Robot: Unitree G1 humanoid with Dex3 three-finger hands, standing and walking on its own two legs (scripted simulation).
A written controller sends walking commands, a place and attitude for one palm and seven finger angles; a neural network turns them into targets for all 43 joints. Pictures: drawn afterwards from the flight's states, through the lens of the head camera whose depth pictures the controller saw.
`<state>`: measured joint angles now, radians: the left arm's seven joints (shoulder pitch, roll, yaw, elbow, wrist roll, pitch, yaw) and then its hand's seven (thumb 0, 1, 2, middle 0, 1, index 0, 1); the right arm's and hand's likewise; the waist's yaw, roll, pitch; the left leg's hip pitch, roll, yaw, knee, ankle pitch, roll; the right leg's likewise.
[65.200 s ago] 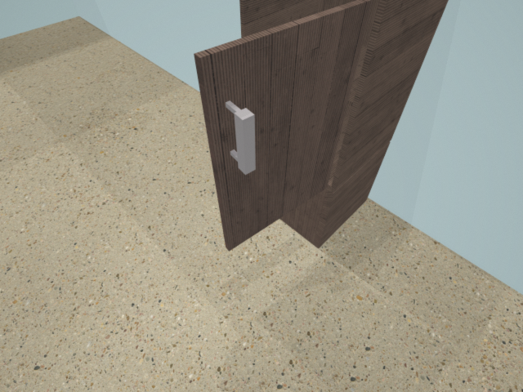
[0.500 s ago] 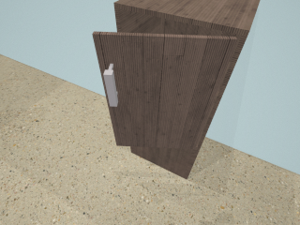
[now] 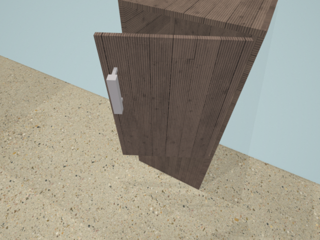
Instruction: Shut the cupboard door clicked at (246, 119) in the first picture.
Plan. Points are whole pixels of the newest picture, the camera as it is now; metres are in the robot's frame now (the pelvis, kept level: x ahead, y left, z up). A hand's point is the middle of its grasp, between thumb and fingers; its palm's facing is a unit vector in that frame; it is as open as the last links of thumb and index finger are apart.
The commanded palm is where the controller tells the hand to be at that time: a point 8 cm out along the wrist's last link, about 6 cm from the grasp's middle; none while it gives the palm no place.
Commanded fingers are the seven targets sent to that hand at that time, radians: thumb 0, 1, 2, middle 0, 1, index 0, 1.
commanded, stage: look again from close up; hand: left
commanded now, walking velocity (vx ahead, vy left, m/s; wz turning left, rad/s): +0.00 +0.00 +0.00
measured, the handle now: (117, 91) +0.51 +0.17 +0.08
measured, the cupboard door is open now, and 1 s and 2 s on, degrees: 25 25 25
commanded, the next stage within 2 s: raise the hand and make a fist in 0.14 s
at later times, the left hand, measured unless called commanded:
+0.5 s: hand (88, 207) +0.19 +0.19 -0.01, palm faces +0.11 -0.99 -0.05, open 6.9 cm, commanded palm +0.12 +0.24 -0.05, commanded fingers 0.00 0.90 0.90 -0.44 -0.56 -0.44 -0.56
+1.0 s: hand (83, 211) +0.18 +0.19 +0.00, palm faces +0.03 -1.00 -0.05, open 4.5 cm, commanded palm +0.14 +0.24 +0.01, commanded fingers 0.00 0.90 0.90 -0.90 -1.06 -0.90 -1.06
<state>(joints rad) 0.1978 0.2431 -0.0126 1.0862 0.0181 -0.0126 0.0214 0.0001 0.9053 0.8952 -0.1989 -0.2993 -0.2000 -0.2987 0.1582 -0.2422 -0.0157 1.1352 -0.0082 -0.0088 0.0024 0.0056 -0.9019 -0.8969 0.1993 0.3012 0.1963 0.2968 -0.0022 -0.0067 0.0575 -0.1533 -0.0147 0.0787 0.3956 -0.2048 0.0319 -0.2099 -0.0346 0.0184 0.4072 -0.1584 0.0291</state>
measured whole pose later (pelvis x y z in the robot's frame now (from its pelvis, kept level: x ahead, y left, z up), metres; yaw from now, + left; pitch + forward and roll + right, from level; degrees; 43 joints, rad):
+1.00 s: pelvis +0.00 -0.02 -0.08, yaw +3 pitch +10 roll -2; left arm 0.47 0.28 0.24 -0.11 -0.35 -0.27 -0.36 0.01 0.90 0.90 -0.72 -0.87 -0.72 -0.87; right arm 0.26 -0.19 0.01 0.53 0.04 -0.24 -0.07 0.02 -0.90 -0.90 0.20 0.30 0.20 0.30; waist 0.01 0.04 -0.11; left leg -0.75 0.03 -0.02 1.08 -0.51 -0.01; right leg -0.75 -0.01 -0.08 1.02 -0.45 -0.02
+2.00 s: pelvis +0.02 -0.02 -0.03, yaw +3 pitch +2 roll -1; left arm 0.30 0.27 0.20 -0.15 -0.30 -0.07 -0.28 0.01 0.90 0.90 -1.30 -1.50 -1.30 -1.50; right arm 0.27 -0.25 0.05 0.56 0.05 -0.25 -0.08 0.02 -0.90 -0.90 0.20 0.30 0.20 0.30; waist 0.02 0.05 -0.06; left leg -0.37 0.01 0.00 0.73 -0.39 0.01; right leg -0.39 -0.02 -0.06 0.70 -0.35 0.00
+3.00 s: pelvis +0.02 -0.02 -0.02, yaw +2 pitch +3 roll +0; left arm -0.22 0.25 0.17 0.32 -0.23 -0.10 -0.19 0.01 0.90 0.90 -1.30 -1.50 -1.30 -1.50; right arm 0.26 -0.25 0.03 0.63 0.05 -0.17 -0.06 0.01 -0.90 -0.90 0.20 0.30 0.20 0.30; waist 0.00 0.03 -0.03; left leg -0.38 0.01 0.02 0.68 -0.36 0.00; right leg -0.41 -0.02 -0.04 0.68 -0.32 0.00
